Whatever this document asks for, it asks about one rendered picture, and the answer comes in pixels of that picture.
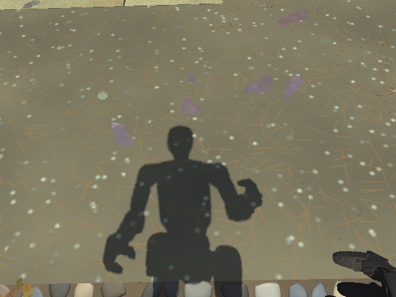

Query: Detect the robot right hand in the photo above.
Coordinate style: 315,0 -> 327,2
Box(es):
325,251 -> 396,297

